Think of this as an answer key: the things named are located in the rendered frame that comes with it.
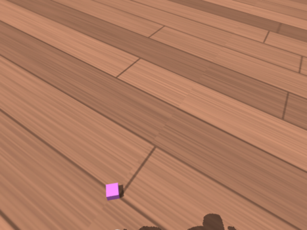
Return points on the cube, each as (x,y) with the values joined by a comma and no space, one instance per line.
(112,191)

